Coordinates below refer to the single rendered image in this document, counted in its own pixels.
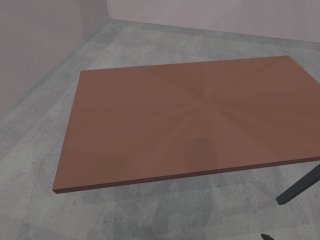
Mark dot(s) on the table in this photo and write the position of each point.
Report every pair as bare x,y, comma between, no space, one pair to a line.
140,124

